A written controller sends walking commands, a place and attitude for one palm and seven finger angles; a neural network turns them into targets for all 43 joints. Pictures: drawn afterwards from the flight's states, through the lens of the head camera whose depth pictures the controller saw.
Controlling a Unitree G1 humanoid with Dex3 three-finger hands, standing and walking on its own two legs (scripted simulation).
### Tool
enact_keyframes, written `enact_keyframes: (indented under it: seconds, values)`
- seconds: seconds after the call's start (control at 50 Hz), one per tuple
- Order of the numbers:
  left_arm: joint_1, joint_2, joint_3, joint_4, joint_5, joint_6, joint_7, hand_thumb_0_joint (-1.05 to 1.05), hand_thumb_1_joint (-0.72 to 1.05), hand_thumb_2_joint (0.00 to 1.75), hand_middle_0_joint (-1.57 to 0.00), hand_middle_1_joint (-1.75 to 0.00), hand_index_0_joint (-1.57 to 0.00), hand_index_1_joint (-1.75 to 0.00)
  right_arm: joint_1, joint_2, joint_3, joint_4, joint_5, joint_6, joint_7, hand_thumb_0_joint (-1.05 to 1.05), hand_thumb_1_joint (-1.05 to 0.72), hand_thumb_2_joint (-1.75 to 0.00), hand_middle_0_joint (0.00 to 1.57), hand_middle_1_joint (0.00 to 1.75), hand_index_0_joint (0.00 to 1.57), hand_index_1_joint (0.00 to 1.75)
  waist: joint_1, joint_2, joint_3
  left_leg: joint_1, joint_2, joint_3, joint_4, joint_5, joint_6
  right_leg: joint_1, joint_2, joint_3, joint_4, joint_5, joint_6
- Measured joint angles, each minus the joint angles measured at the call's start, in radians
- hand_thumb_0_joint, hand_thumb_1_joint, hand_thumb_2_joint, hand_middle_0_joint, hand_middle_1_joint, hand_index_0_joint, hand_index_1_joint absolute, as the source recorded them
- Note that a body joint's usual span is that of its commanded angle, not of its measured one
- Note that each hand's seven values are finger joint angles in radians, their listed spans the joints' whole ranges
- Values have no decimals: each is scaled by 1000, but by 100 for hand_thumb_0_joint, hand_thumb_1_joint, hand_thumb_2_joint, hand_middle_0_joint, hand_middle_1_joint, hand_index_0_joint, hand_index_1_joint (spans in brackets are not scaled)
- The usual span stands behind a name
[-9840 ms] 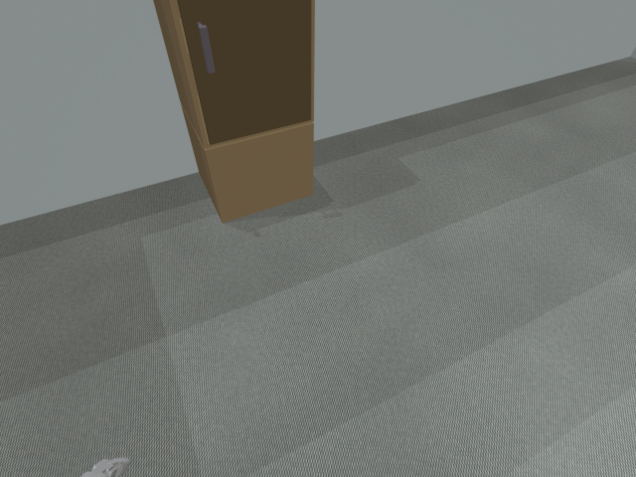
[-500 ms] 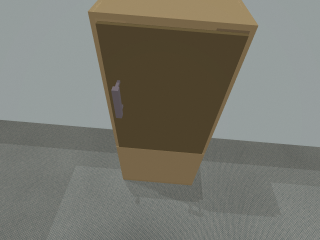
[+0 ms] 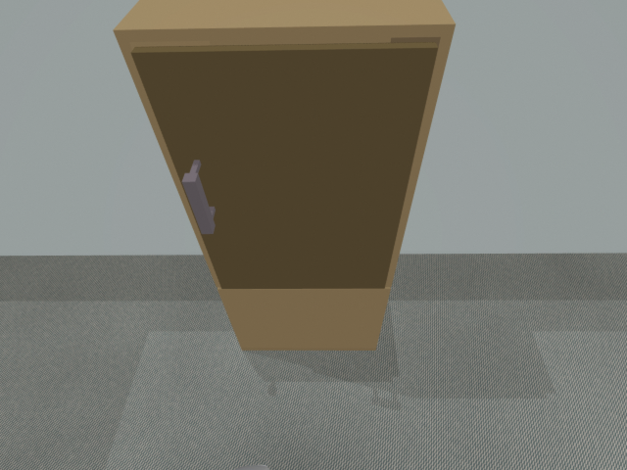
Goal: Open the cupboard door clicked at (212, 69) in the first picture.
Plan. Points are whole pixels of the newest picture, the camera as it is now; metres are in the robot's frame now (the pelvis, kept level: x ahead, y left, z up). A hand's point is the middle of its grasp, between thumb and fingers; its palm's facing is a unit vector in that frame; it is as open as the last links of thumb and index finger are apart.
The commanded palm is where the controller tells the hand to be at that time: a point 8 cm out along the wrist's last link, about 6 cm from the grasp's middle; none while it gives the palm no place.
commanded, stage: come to a stop and stand still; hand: left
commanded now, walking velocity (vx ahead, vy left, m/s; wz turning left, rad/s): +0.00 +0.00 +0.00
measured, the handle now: (202, 197) +0.55 +0.23 +0.01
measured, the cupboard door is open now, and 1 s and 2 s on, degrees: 0 0 0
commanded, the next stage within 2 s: look again from close up in 0.50 s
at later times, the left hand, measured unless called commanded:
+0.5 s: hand out of the picture -0.04 +0.13 -0.17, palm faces +0.05 -0.99 -0.15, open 7.4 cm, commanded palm none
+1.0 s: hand out of the picture +0.00 +0.19 -0.16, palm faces +0.01 -0.98 -0.22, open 7.4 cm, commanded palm none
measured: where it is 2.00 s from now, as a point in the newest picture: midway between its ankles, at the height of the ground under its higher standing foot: outside the picture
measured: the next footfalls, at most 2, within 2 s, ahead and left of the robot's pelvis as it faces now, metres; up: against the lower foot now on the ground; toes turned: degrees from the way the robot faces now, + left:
left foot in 0.14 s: +0.02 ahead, +0.11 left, +0.00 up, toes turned +1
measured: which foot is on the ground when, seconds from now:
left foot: up 0.00-0.12, down 0.14-1.00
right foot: down 0.00-1.00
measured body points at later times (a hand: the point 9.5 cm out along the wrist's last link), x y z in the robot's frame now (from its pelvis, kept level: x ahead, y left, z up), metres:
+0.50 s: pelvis -0.01 -0.02 +0.01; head -0.01 -0.02 +0.46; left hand -0.04 +0.19 -0.15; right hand -0.03 -0.22 -0.15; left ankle -0.01 +0.11 -0.73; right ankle -0.01 -0.07 -0.73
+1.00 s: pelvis -0.02 +0.01 +0.01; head -0.02 +0.00 +0.46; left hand +0.00 +0.24 -0.14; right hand -0.04 -0.17 -0.16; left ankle -0.02 +0.11 -0.73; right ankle -0.01 -0.07 -0.73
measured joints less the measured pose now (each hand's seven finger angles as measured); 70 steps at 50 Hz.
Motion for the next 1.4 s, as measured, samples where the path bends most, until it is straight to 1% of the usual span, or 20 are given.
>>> enact_keyframes:
  seconds: [0.02,0.06,0.14,0.18,0.22,0.36,0.6,0.64,0.68,0.72,0.8,0.98,1.14,1.22,1.24,1.26,1.3,1.34,1.36,1.4]
  values:
    - [3,1,0,2,-1,-2,2,1,92,90,-20,-29,-20,-30,7,3,2,7,1,-1,1,0,-92,-90,20,30,20,29,0,-4,-4,9,-2,0,16,-2,-2,5,4,-1,-12,7,-4]
    - [10,4,0,8,-2,-5,1,1,93,90,-20,-29,-20,-30,22,12,6,18,2,-5,1,0,-92,-90,20,30,20,29,4,-15,-12,49,-7,6,-19,-2,-6,11,12,-1,-28,17,-10]
    - [21,8,-4,30,-12,-9,-1,1,93,90,-20,-29,-20,-30,46,27,18,39,4,-29,-6,0,-92,-90,20,30,20,29,3,-20,-17,181,-7,2,-257,111,-2,4,37,-12,-14,10,-12]
    - [15,16,-1,52,-17,-4,1,1,94,90,-20,-29,-20,-30,50,44,28,60,1,-38,-14,1,-93,-90,20,30,20,29,11,-48,-7,202,-16,9,-281,116,0,19,29,-6,-28,19,-13]
    - [19,15,-3,69,-20,-4,2,1,94,90,-20,-29,-20,-30,57,51,38,74,1,-46,-16,1,-93,-90,20,30,20,29,20,-58,-7,219,-17,15,-309,128,-2,37,30,1,-62,39,-11]
    - [47,-11,-25,118,-22,-12,-8,1,93,90,-20,-29,-20,-30,62,52,53,97,5,-48,-19,1,-93,-90,20,30,20,29,22,-38,-5,254,-18,11,-381,176,-5,75,33,-2,-136,84,-13]
    - [102,-48,-35,148,-21,-19,-5,1,91,90,-20,-29,-20,-30,94,75,62,105,4,-52,-15,0,-91,-90,20,30,20,29,24,-40,-16,253,-10,3,-396,191,-12,83,42,-10,-166,104,-21]
    - [106,-61,-40,143,-15,-36,11,1,91,90,-20,-29,-20,-30,92,66,59,90,7,-48,-8,0,-91,-90,20,30,20,29,26,-23,-13,211,2,-4,-322,139,-9,68,53,-10,-164,110,-14]
    - [113,-73,-44,132,-12,-45,13,1,90,90,-20,-29,-20,-30,89,48,49,63,7,-44,-8,1,-91,-90,20,30,20,29,16,6,-8,177,8,-20,-254,94,1,48,65,-11,-145,108,-18]
    - [116,-78,-45,131,-11,-47,10,1,90,90,-20,-30,-20,-30,95,34,42,44,6,-49,-5,1,-91,-90,20,30,20,29,0,30,-12,172,9,-27,-246,110,4,31,67,-16,-113,93,-19]
    - [104,-57,-34,132,-13,-40,10,1,90,90,-20,-30,-20,-30,117,39,46,32,1,-60,-2,0,-91,-90,20,30,20,29,-10,16,-32,190,-18,-12,-256,108,10,22,37,-3,-71,65,-4]
    - [49,-11,-28,100,-20,-36,6,1,91,90,-20,-29,-20,-30,134,61,73,45,0,-75,-4,0,-91,-90,20,30,20,29,2,3,-38,227,-60,17,-330,140,36,18,-3,27,-61,62,23]
    - [39,-7,-31,99,-21,-29,6,1,92,90,-20,-29,-20,-30,112,51,76,65,1,-79,-5,0,-91,-90,20,30,20,29,8,-10,-20,243,-74,25,-355,146,47,22,-15,37,-65,61,36]
    - [46,-13,-37,108,-18,-30,11,1,92,90,-20,-29,-20,-30,95,36,73,66,6,-76,-4,0,-91,-90,20,30,20,29,13,-12,-11,235,-69,26,-344,139,48,23,-11,38,-71,62,39]
    - [98,-11,-22,-41,-57,34,18,2,93,90,-20,-30,-20,-30,102,30,76,27,17,-80,-6,0,-91,-90,20,30,20,29,11,-16,-6,225,-66,27,-328,132,48,16,-8,38,-65,61,40]
    - [161,-1,-6,-225,-86,61,28,3,94,90,-20,-30,-20,-30,118,18,82,-12,23,-116,-25,1,-92,-90,20,30,20,29,16,-24,-5,224,-67,30,-323,127,49,11,-10,40,-55,56,40]
    - [236,20,0,-492,-126,1,72,4,94,89,-21,-30,-20,-31,141,-15,74,-61,40,-210,-48,2,-93,-90,21,30,21,29,23,-27,-28,211,-73,28,-311,119,49,-4,-17,39,-31,41,40]
    - [237,26,3,-670,-170,-38,94,4,92,88,-21,-32,-20,-32,133,-57,58,-120,55,-265,-54,2,-93,-90,21,30,21,29,8,-12,-49,187,-82,14,-279,108,53,-20,-28,24,-6,25,45]
    - [218,25,7,-730,-179,-72,92,4,90,88,-20,-32,-20,-33,118,-78,49,-151,54,-285,-54,2,-93,-90,21,30,20,29,-2,-4,-61,163,-85,6,-254,99,56,-37,-32,16,13,16,47]
    - [159,21,25,-792,-190,-171,65,3,87,87,-20,-34,-20,-35,73,-110,29,-218,46,-311,-46,2,-92,-90,20,30,20,29,-19,5,-89,92,-88,1,-189,77,59,-103,-39,9,72,-6,49]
